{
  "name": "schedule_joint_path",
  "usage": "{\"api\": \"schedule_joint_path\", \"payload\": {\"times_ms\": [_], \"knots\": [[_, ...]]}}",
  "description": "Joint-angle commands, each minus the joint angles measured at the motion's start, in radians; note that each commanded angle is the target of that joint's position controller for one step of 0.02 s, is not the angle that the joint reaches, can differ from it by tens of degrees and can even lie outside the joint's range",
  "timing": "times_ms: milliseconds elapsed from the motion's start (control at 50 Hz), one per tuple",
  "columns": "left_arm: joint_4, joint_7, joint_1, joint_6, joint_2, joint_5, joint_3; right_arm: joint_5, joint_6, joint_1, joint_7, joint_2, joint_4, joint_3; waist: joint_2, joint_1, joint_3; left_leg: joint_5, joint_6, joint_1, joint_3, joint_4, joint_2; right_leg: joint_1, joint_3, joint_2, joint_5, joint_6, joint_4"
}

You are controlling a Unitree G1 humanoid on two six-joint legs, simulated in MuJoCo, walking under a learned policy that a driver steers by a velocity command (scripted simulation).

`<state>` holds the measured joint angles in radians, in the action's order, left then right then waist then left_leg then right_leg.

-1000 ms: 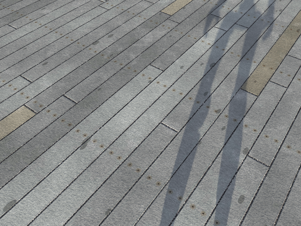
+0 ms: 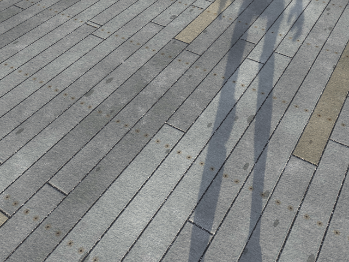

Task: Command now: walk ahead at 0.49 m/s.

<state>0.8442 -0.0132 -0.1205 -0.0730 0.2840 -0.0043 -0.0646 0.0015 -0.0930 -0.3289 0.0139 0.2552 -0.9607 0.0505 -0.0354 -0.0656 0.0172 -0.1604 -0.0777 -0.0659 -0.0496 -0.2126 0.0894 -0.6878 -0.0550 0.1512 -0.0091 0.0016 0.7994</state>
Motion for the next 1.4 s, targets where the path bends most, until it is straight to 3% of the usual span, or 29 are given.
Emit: {"api": "schedule_joint_path", "payload": {"times_ms": [20, 140, 200, 220, 240, 260, 280, 340, 380, 440, 540, 640, 700, 740, 760, 780, 800, 820, 860, 880, 980, 1100, 1180, 1220, 1240, 1260, 1280, 1340, 1400], "knots": [[-0.064, 0.012, 0.085, -0.016, 0.027, -0.003, 0.005, 0.011, -0.011, 0.014, -0.014, 0.168, 0.050, 0.030, 0.069, 0.005, 0.050, 0.129, -0.125, -0.093, 0.122, 0.127, -0.251, 0.071, 0.043, -0.033, 0.147, 0.009, -0.161], [-0.122, 0.049, 0.206, -0.030, 0.052, -0.014, 0.011, 0.017, 0.025, -0.072, -0.019, 0.184, 0.004, 0.037, 0.086, -0.009, 0.064, 0.242, -0.110, 0.134, 0.141, 0.016, -0.342, 0.038, 0.041, -0.069, 0.021, -0.034, -0.298], [-0.069, 0.047, -0.008, -0.036, 0.128, -0.012, -0.026, 0.017, 0.041, -0.032, -0.021, 0.189, 0.014, 0.037, 0.111, 0.124, -0.068, 0.595, -0.067, 0.123, 0.118, -0.241, -0.300, 0.372, 0.088, -0.136, -0.050, -0.092, -0.348], [-0.021, 0.037, -0.204, -0.037, 0.191, 0.001, -0.050, 0.006, 0.040, -0.025, -0.021, 0.155, 0.036, 0.020, 0.078, 0.201, -0.216, 0.482, -0.037, -0.043, 0.088, -0.489, -0.245, 0.690, 0.003, -0.047, -0.028, -0.143, -0.295], [0.006, 0.030, -0.327, -0.029, 0.297, 0.014, -0.078, 0.001, 0.021, -0.143, -0.011, 0.031, 0.055, -0.017, -0.153, 0.175, -0.386, 0.028, 0.044, -0.473, 0.023, -0.894, -0.077, 1.122, -0.430, 0.228, -0.173, -0.292, -0.325], [0.009, 0.030, -0.338, -0.024, 0.206, 0.008, -0.052, 0.020, 0.000, -0.128, -0.009, 0.072, 0.036, -0.009, -0.188, 0.195, -0.444, -0.415, 0.041, -0.603, 0.171, -1.050, -0.043, 1.138, -0.655, 0.282, -0.285, -0.317, -0.466], [0.000, 0.026, -0.256, -0.025, 0.148, 0.004, -0.032, 0.051, -0.010, -0.033, -0.008, 0.168, 0.061, 0.020, -0.126, 0.189, -0.265, -0.365, 0.025, -0.683, 0.191, -1.107, -0.103, 0.998, -0.498, 0.244, -0.320, -0.255, -0.493], [-0.015, 0.028, -0.071, -0.040, 0.056, 0.013, -0.004, 0.036, 0.011, 0.031, -0.024, 0.138, 0.071, 0.033, -0.068, 0.094, -0.047, -0.142, 0.030, -0.582, 0.157, -0.969, -0.220, 0.626, -0.167, 0.129, -0.174, -0.173, -0.608], [-0.001, 0.032, -0.049, -0.049, 0.050, 0.020, -0.006, 0.036, 0.039, -0.006, -0.022, 0.082, 0.062, 0.029, -0.068, 0.061, -0.023, -0.095, 0.039, -0.519, 0.152, -0.946, -0.232, 0.536, -0.066, 0.105, -0.096, -0.172, -0.656], [0.021, 0.021, -0.061, -0.055, 0.081, 0.026, -0.017, 0.030, 0.059, 0.043, -0.024, 0.072, 0.096, 0.034, -0.036, 0.051, 0.017, 0.014, 0.055, -0.592, 0.166, -0.865, -0.235, 0.524, 0.047, 0.101, 0.014, -0.181, -0.685], [0.037, -0.003, -0.095, -0.043, 0.118, 0.019, -0.025, 0.017, 0.047, 0.195, 0.005, 0.050, 0.157, 0.023, -0.006, 0.093, 0.054, 0.236, 0.058, -0.587, 0.087, -0.564, -0.214, 0.568, 0.192, 0.078, 0.065, -0.158, -0.708], [0.070, -0.010, -0.184, -0.007, 0.149, -0.003, -0.039, 0.019, 0.047, 0.331, 0.038, 0.044, 0.241, 0.014, 0.011, 0.133, 0.091, 0.163, 0.020, -0.658, 0.024, -0.433, -0.192, 0.772, 0.244, 0.140, 0.196, -0.148, -0.632], [0.057, -0.018, -0.158, 0.018, 0.187, -0.013, -0.051, 0.022, 0.052, 0.287, 0.051, 0.087, 0.265, 0.034, -0.037, 0.075, 0.026, 0.016, -0.031, -0.524, -0.056, -0.425, -0.112, 0.832, 0.282, 0.149, 0.625, -0.118, -0.462], [0.043, -0.024, -0.125, 0.034, 0.202, -0.017, -0.053, 0.029, 0.055, 0.061, 0.043, 0.164, 0.222, 0.079, -0.041, -0.059, -0.099, 0.008, -0.090, -0.207, -0.081, -0.369, -0.030, 0.753, 0.310, 0.110, 0.746, -0.079, -0.138], [0.026, -0.026, -0.131, 0.028, 0.181, -0.003, -0.043, 0.029, 0.065, -0.099, 0.021, 0.245, 0.182, 0.116, 0.046, -0.124, -0.188, 0.007, -0.140, 0.093, 0.076, -0.323, -0.095, 0.529, 0.311, 0.065, 0.475, -0.032, 0.156], [-0.024, -0.005, -0.230, -0.002, 0.011, 0.032, 0.006, 0.036, 0.061, -0.076, 0.010, 0.347, 0.183, 0.129, 0.309, 0.011, -0.253, -0.093, -0.326, 0.426, 0.626, -0.255, -0.350, 0.060, 0.227, -0.150, -0.514, 0.032, 0.511], [-0.048, 0.012, -0.137, -0.052, 0.076, -0.013, 0.003, 0.020, 0.047, -0.112, 0.014, 0.282, 0.215, 0.106, 0.206, -0.051, -0.383, -0.225, -0.384, 0.506, 0.903, -0.087, -0.429, -0.080, -0.015, -0.193, -0.602, 0.018, 0.636], [-0.079, 0.022, -0.027, -0.079, 0.125, -0.051, -0.010, 0.011, 0.033, -0.077, 0.014, 0.220, 0.209, 0.090, 0.148, -0.070, -0.242, -0.154, -0.320, 0.426, 0.759, -0.062, -0.403, -0.168, -0.038, -0.134, -0.504, -0.014, 0.612], [-0.065, 0.010, -0.020, -0.089, 0.124, -0.012, -0.015, 0.017, 0.020, 0.067, 0.014, 0.150, 0.237, 0.069, 0.028, 0.022, -0.101, 0.056, -0.249, 0.126, 0.524, -0.062, -0.317, -0.056, -0.033, -0.054, -0.364, -0.021, 0.426], [-0.054, 0.008, -0.048, -0.075, 0.138, -0.002, -0.024, 0.004, 0.019, 0.122, 0.009, 0.123, 0.258, 0.057, 0.041, 0.061, -0.074, 0.227, -0.236, 0.020, 0.445, -0.051, -0.297, 0.025, -0.032, -0.031, -0.334, -0.009, 0.382], [-0.072, 0.001, -0.034, -0.024, 0.063, 0.020, -0.007, 0.000, 0.026, 0.112, -0.022, 0.171, 0.247, 0.063, 0.065, 0.087, -0.046, 0.701, -0.187, -0.186, 0.194, -0.059, -0.210, 0.154, 0.047, -0.065, -0.171, 0.057, 0.093], [-0.105, 0.029, 0.095, -0.031, 0.070, 0.012, 0.001, 0.002, 0.052, 0.042, -0.038, 0.151, 0.202, 0.049, 0.119, 0.010, -0.082, 0.509, -0.107, -0.098, 0.188, -0.113, -0.202, 0.245, 0.041, -0.127, 0.149, 0.027, -0.237], [-0.072, 0.035, 0.006, -0.047, 0.115, 0.034, -0.016, 0.001, 0.057, 0.081, -0.039, 0.128, 0.184, 0.036, 0.117, 0.079, -0.090, 0.508, -0.070, -0.016, 0.243, -0.288, -0.215, 0.335, 0.039, -0.135, 0.137, -0.041, -0.373], [-0.070, 0.025, -0.055, -0.050, 0.190, 0.064, -0.024, -0.020, 0.047, -0.042, -0.036, 0.087, 0.183, 0.022, -0.059, 0.040, -0.243, 0.154, 0.022, -0.199, 0.205, -0.555, -0.079, 0.719, -0.147, 0.075, 0.814, -0.182, -0.287], [-0.053, 0.024, -0.099, -0.032, 0.113, 0.056, -0.007, -0.006, 0.049, -0.117, -0.035, 0.071, 0.152, 0.011, -0.195, 0.064, -0.360, -0.360, 0.083, -0.312, 0.181, -0.756, -0.027, 0.849, -0.311, 0.218, 0.867, -0.331, -0.296], [-0.041, 0.030, -0.113, -0.017, 0.058, 0.024, 0.011, 0.004, 0.065, -0.065, -0.031, 0.136, 0.157, 0.023, -0.150, 0.088, -0.346, -0.565, 0.108, -0.367, 0.198, -0.840, -0.042, 0.814, -0.383, 0.230, 0.649, -0.347, -0.348], [-0.040, 0.032, -0.075, -0.005, 0.068, 0.010, 0.012, 0.014, 0.088, -0.008, -0.035, 0.153, 0.168, 0.032, -0.082, 0.084, -0.270, -0.535, 0.122, -0.410, 0.205, -0.887, -0.071, 0.737, -0.381, 0.205, 0.374, -0.311, -0.389], [-0.061, 0.027, 0.084, 0.028, 0.084, 0.024, 0.013, 0.009, 0.148, 0.041, -0.052, 0.113, 0.162, 0.031, -0.084, 0.034, -0.095, -0.416, 0.140, -0.336, 0.149, -0.693, -0.133, 0.434, -0.259, 0.098, -0.140, -0.204, -0.523], [-0.047, 0.015, 0.094, 0.048, 0.089, 0.025, 0.006, -0.001, 0.141, -0.005, -0.054, 0.070, 0.111, 0.022, -0.118, 0.022, -0.111, -0.202, 0.124, -0.141, 0.081, -0.441, -0.105, 0.345, -0.141, 0.022, -0.222, -0.171, -0.536]]}}
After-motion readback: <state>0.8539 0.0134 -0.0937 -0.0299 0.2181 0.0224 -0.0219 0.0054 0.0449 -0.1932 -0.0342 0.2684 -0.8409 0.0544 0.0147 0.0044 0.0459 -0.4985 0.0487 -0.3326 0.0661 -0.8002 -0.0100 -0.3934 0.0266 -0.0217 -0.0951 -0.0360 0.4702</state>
